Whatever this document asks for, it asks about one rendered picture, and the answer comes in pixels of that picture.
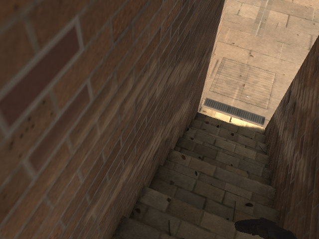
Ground stairs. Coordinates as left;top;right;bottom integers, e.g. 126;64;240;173
112;107;280;239

